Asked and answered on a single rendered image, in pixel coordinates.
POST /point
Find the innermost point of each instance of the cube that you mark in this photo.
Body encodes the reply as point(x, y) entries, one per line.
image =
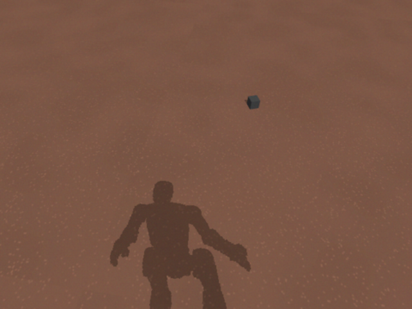
point(253, 102)

